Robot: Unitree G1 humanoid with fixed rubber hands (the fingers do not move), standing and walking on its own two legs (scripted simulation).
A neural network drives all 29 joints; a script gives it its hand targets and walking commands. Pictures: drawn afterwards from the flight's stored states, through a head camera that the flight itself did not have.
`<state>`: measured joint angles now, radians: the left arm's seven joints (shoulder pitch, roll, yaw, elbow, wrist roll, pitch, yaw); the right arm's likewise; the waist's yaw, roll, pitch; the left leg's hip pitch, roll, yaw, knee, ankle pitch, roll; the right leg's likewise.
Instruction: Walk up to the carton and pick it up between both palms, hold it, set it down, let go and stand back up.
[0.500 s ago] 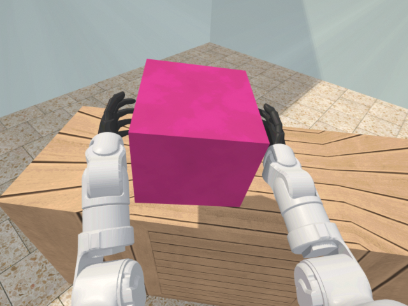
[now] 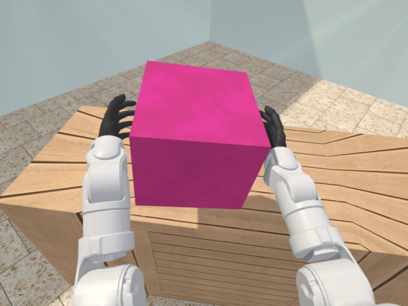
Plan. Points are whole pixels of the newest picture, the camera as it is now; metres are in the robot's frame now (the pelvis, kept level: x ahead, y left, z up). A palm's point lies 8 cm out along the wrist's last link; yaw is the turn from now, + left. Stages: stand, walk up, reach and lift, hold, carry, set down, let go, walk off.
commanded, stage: hold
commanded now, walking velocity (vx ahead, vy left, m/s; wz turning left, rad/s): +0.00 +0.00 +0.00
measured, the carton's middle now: (193, 135) +0.41 +0.00 +0.15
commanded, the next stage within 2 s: none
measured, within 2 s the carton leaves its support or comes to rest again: neither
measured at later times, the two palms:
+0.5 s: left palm (111, 138) +0.36 +0.16 +0.19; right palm (273, 147) +0.35 -0.15 +0.16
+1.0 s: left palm (109, 138) +0.36 +0.16 +0.19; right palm (272, 145) +0.35 -0.15 +0.16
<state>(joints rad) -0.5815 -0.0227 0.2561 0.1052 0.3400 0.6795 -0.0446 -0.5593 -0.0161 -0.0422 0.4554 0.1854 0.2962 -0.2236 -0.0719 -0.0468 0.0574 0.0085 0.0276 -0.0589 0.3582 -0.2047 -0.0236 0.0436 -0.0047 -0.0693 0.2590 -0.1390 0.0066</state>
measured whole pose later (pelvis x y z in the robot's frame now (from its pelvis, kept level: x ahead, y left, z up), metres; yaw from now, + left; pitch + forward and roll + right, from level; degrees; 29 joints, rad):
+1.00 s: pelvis +0.00 +0.00 +0.00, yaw +0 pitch -10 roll -1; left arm -0.59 -0.02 0.26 0.11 0.35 0.68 -0.05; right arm -0.58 -0.01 -0.05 0.49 0.18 0.27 -0.22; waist -0.08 -0.07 0.06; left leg 0.01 0.03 -0.05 0.36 -0.20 -0.02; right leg 0.05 -0.01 -0.07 0.26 -0.14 0.01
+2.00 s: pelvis +0.00 +0.00 +0.00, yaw +0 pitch -10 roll -1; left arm -0.57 -0.03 0.25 0.09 0.35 0.69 -0.05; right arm -0.55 -0.01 -0.04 0.45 0.18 0.27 -0.22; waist -0.07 -0.06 0.07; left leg 0.02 0.03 -0.04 0.35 -0.20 -0.02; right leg 0.05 -0.01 -0.07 0.26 -0.14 0.01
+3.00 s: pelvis +0.00 +0.00 +0.00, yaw +1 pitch -10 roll -1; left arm -0.58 -0.03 0.26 0.10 0.35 0.68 -0.05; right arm -0.55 0.00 -0.05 0.46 0.16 0.26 -0.22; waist -0.07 -0.06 0.07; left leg 0.01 0.03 -0.05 0.35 -0.19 -0.02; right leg 0.05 -0.01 -0.07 0.26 -0.14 0.00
